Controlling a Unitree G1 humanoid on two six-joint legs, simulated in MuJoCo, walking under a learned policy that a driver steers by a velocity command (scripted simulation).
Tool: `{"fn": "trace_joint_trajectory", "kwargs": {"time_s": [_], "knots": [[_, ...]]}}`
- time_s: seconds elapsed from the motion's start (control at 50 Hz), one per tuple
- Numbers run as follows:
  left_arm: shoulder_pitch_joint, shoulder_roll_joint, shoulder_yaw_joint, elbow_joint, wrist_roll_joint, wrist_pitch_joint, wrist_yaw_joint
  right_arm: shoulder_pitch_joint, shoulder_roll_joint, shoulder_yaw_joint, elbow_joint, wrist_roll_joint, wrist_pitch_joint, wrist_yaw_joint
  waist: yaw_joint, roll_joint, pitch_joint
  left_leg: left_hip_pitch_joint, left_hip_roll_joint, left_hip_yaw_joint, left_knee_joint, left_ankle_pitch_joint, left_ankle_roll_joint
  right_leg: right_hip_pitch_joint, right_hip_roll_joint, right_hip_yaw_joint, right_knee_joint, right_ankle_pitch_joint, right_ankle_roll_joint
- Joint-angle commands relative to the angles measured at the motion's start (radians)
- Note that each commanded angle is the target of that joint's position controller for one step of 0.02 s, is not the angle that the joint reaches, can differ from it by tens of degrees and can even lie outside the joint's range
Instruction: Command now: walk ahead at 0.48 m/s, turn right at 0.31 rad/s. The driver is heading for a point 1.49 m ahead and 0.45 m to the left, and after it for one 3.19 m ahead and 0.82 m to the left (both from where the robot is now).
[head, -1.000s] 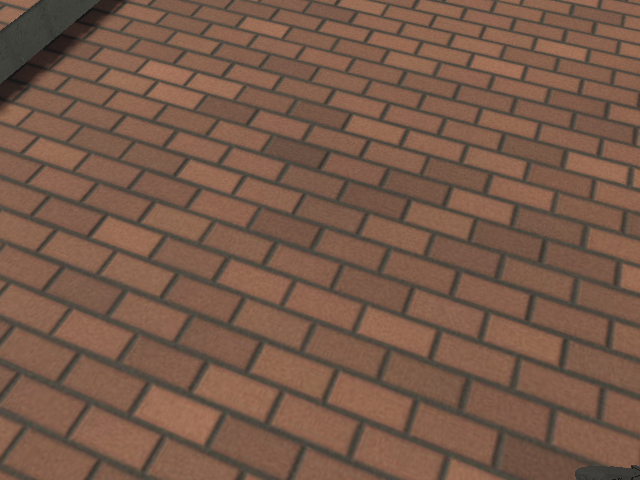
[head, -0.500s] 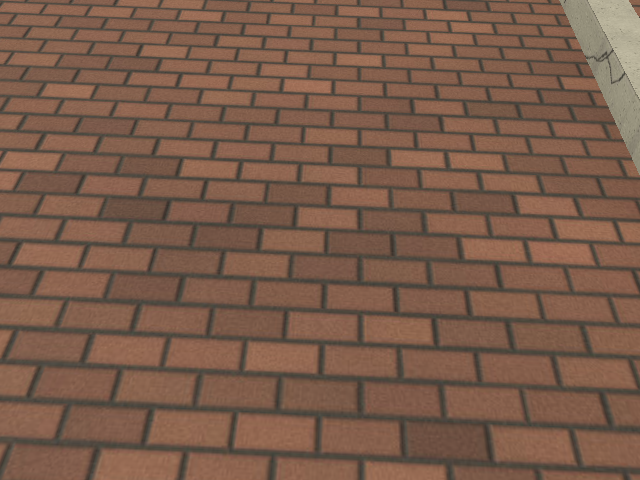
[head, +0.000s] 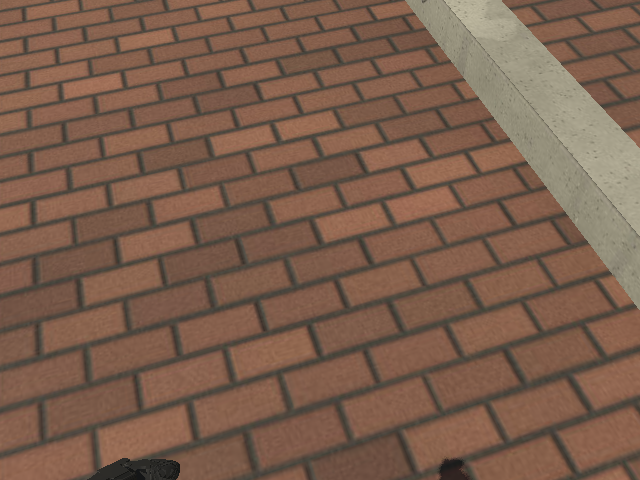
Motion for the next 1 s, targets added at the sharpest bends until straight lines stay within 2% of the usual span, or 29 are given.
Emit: {"fn": "trace_joint_trajectory", "kwargs": {"time_s": [0.02, 0.04, 0.06, 0.08, 0.1, 0.12, 0.14, 0.18, 0.24, 0.3, 0.36, 0.42, 0.44, 0.46, 0.48, 0.5, 0.52, 0.54, 0.56, 0.58, 0.62, 0.68, 0.74, 0.78, 0.88, 0.92, 0.96, 0.98, 1.0], "knots": [[0.545, 0.246, 0.077, 0.155, 0.04, -0.001, 0.054, 0.054, -0.093, -0.025, -0.114, 0.039, -0.079, 0.042, 0.248, -0.202, -0.489, -0.862, -0.075, -0.392, 0.646, -0.091, 0.015, 1.121, -0.322, 0.338, 0.36, 0.892, -0.308], [0.498, 0.218, 0.076, 0.158, 0.01, 0.006, 0.059, -0.012, -0.127, -0.041, -0.154, 0.037, -0.083, 0.04, 0.219, -0.07, -0.495, -0.893, -0.007, -0.355, 0.549, -0.061, -0.001, 1.004, -0.328, 0.371, 0.234, 0.556, -0.328], [0.431, 0.213, 0.073, 0.151, 0.0, 0.011, 0.064, -0.094, -0.094, -0.032, -0.204, 0.05, -0.08, 0.029, 0.173, 0.011, -0.415, -0.981, 0.026, -0.302, 0.472, 0.059, -0.001, 0.862, -0.354, 0.468, 0.077, 0.054, -0.326], [0.345, 0.215, 0.071, 0.144, -0.006, 0.013, 0.073, -0.152, -0.06, -0.027, -0.223, 0.05, -0.061, 0.004, 0.125, 0.046, -0.328, -0.998, 0.031, -0.249, 0.54, 0.141, -0.019, 0.642, -0.396, 0.603, -0.05, -0.3, -0.325], [0.224, 0.159, 0.049, 0.095, 0.001, -0.016, 0.069, -0.173, -0.104, -0.043, -0.222, 0.035, -0.048, -0.011, 0.077, 0.127, -0.245, -0.913, 0.068, -0.324, 0.348, 0.342, 0.0, 0.388, -0.427, 0.625, -0.113, -0.384, -0.289], [0.111, 0.133, 0.034, 0.081, 0.007, -0.033, 0.066, -0.173, -0.079, -0.046, -0.198, 0.021, -0.016, -0.018, 0.014, 0.133, -0.1, -0.766, 0.094, -0.327, 0.18, 0.41, -0.031, 0.096, -0.373, 0.489, -0.157, -0.259, -0.245], [0.078, 0.132, 0.035, 0.086, 0.016, -0.044, 0.064, -0.15, -0.047, -0.045, -0.185, 0.005, -0.004, -0.02, -0.007, 0.092, -0.056, -0.658, 0.112, -0.342, 0.032, 0.439, -0.046, -0.037, -0.313, 0.385, -0.168, -0.259, -0.213], [0.114, 0.143, 0.042, 0.114, 0.04, -0.063, 0.083, -0.228, -0.061, -0.058, -0.199, -0.009, -0.012, -0.02, 0.018, 0.009, -0.022, -0.606, 0.107, -0.34, -0.167, 0.55, -0.061, -0.084, -0.225, 0.243, -0.167, -0.154, -0.178], [0.193, 0.145, 0.05, 0.145, 0.022, -0.068, 0.114, -0.36, -0.045, -0.049, -0.223, -0.006, -0.021, 0.002, 0.083, -0.038, -0.053, -0.573, 0.076, -0.307, -0.454, 0.77, -0.022, 0.03, -0.173, 0.109, -0.17, -0.097, -0.139], [0.242, 0.166, 0.064, 0.166, 0.007, -0.06, 0.116, -0.479, -0.046, -0.049, -0.259, 0.011, -0.014, 0.019, 0.135, -0.014, -0.024, -0.621, 0.045, -0.29, -0.578, 0.786, 0.016, 0.177, -0.217, 0.106, -0.197, -0.204, -0.117], [0.283, 0.166, 0.073, 0.192, 0.0, -0.046, 0.115, -0.571, -0.068, -0.06, -0.308, 0.009, -0.013, 0.039, 0.155, -0.003, 0.023, -0.722, 0.028, -0.292, -0.633, 0.692, 0.064, 0.338, -0.265, 0.099, -0.183, -0.248, -0.081], [0.247, 0.184, 0.081, 0.183, -0.004, -0.027, 0.116, -0.548, -0.071, -0.068, -0.317, -0.002, -0.014, 0.06, 0.126, -0.015, -0.007, -0.639, -0.019, -0.212, -0.672, 0.548, 0.113, 0.403, -0.26, 0.03, -0.081, -0.066, -0.032], [0.208, 0.194, 0.082, 0.17, -0.008, -0.02, 0.116, -0.464, -0.084, -0.081, -0.296, -0.006, -0.012, 0.063, 0.071, -0.005, -0.063, -0.477, -0.068, -0.154, -0.714, 0.555, 0.134, 0.364, -0.225, -0.029, 0.037, 0.099, -0.006], [0.206, 0.174, 0.074, 0.16, 0.001, -0.017, 0.119, -0.309, -0.131, -0.112, -0.243, -0.007, -0.009, 0.063, 0.01, 0.041, -0.152, -0.245, -0.125, -0.129, -0.734, 0.596, 0.157, 0.291, -0.166, -0.087, 0.246, 0.2, 0.026], [0.222, 0.139, 0.06, 0.129, 0.031, -0.026, 0.123, -0.14, -0.25, -0.152, -0.216, 0.001, -0.004, 0.052, -0.033, 0.218, -0.24, 0.058, 0.041, -0.435, -0.771, 0.659, 0.25, 0.008, -0.086, -0.14, 0.618, -0.046, 0.095], [0.26, 0.058, 0.031, 0.099, 0.048, -0.06, 0.106, -0.105, -0.299, -0.15, -0.21, 0.009, -0.015, 0.064, 0.011, 0.406, -0.359, 0.331, 0.202, -0.948, -0.979, 0.45, 0.388, -0.343, 0.09, 0.005, 0.878, -0.732, 0.13], [0.185, 0.14, 0.051, 0.105, 0.008, -0.091, 0.094, -0.087, -0.227, -0.132, -0.221, -0.004, -0.02, 0.065, -0.032, 0.289, -0.348, 0.372, 0.219, -0.999, -1.052, 0.356, 0.365, -0.479, 0.051, 0.12, 0.953, -0.726, 0.101], [0.107, 0.155, 0.054, 0.082, -0.014, -0.107, 0.093, -0.16, -0.199, -0.124, -0.237, -0.014, -0.025, 0.057, -0.023, 0.224, -0.234, 0.275, 0.202, -0.884, -1.047, 0.426, 0.333, -0.539, 0.009, 0.114, 0.924, -0.64, 0.074], [0.082, 0.147, 0.053, 0.082, 0.003, -0.112, 0.101, -0.244, -0.18, -0.117, -0.262, -0.015, -0.025, 0.053, 0.018, 0.111, -0.176, 0.131, 0.17, -0.776, -1.041, 0.554, 0.31, -0.475, -0.034, 0.111, 0.839, -0.564, 0.066], [0.084, 0.147, 0.062, 0.088, 0.023, -0.105, 0.111, -0.308, -0.158, -0.112, -0.277, -0.016, -0.026, 0.052, 0.065, 0.082, -0.147, -0.001, 0.142, -0.695, -1.047, 0.677, 0.291, -0.378, -0.065, 0.112, 0.745, -0.52, 0.07], [0.099, 0.137, 0.067, 0.089, 0.022, -0.078, 0.114, -0.346, -0.137, -0.106, -0.289, -0.014, -0.03, 0.044, 0.109, 0.106, -0.142, -0.111, 0.093, -0.611, -1.087, 0.763, 0.272, -0.258, -0.073, 0.107, 0.639, -0.476, 0.084], [0.033, 0.107, 0.064, 0.061, 0.032, -0.057, 0.12, -0.294, -0.165, -0.115, -0.269, 0.005, -0.036, 0.023, 0.104, 0.102, -0.108, -0.152, 0.059, -0.536, -1.116, 0.847, 0.267, -0.26, -0.04, 0.09, 0.472, -0.348, 0.125], [-0.076, 0.087, 0.057, 0.022, 0.024, -0.063, 0.116, -0.238, -0.159, -0.115, -0.242, 0.007, -0.029, 0.006, 0.073, 0.121, -0.077, -0.163, 0.023, -0.507, -1.116, 0.809, 0.231, -0.243, -0.005, 0.093, 0.28, -0.18, 0.139], [-0.132, 0.08, 0.052, -0.002, 0.019, -0.07, 0.105, -0.211, -0.151, -0.114, -0.228, 0.005, -0.029, 0.008, 0.053, 0.142, -0.059, -0.171, 0.011, -0.513, -1.115, 0.756, 0.209, -0.211, 0.015, 0.09, 0.183, -0.114, 0.131], [-0.239, 0.094, 0.044, -0.063, 0.011, -0.094, 0.083, -0.155, -0.144, -0.116, -0.193, 0.009, -0.018, 0.005, 0.014, 0.142, -0.03, -0.066, 0.037, -0.607, -1.044, 0.746, 0.21, -0.207, 0.037, 0.103, 0.056, -0.136, 0.119], [-0.228, 0.112, 0.047, -0.068, 0.008, -0.109, 0.075, -0.157, -0.149, -0.119, -0.194, 0.006, -0.009, -0.003, 0.023, 0.153, -0.036, -0.023, 0.05, -0.65, -0.996, 0.791, 0.208, -0.164, 0.046, 0.101, 0.021, -0.199, 0.107], [-0.115, 0.141, 0.06, -0.043, 0.007, -0.122, 0.078, -0.196, -0.153, -0.12, -0.209, 0.005, -0.002, -0.004, 0.083, 0.183, -0.079, -0.03, 0.025, -0.658, -0.906, 0.95, 0.191, 0.005, 0.064, 0.077, -0.027, -0.243, 0.073], [0.018, 0.176, 0.076, -0.012, 0.017, -0.126, 0.085, -0.238, -0.136, -0.113, -0.23, 0.003, -0.004, 0.002, 0.15, 0.173, -0.17, -0.099, -0.021, -0.623, -0.776, 1.036, 0.163, 0.23, 0.021, 0.099, -0.01, -0.21, 0.031], [0.213, 0.233, 0.093, 0.012, 0.029, -0.12, 0.094, -0.277, -0.106, -0.098, -0.262, -0.014, -0.01, 0.011, 0.239, 0.097, -0.315, -0.258, -0.081, -0.551, -0.518, 0.903, 0.126, 0.529, -0.134, 0.24, 0.04, -0.232, -0.036]]}}
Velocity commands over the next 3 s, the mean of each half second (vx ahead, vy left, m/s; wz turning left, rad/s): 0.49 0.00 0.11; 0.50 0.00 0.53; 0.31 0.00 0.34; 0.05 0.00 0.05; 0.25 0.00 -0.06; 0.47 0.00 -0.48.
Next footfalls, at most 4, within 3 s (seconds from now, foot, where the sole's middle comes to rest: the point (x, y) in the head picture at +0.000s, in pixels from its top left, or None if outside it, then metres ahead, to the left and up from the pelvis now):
0.46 left None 0.38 0.18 -0.79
1.00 right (263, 364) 0.72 0.09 -0.79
1.42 left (125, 357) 0.78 0.41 -0.79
1.72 right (232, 318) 0.85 0.16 -0.79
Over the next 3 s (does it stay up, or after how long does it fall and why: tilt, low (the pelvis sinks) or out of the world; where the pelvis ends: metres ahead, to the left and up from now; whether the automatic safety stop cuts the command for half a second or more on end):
stays up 1.13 0.40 -0.01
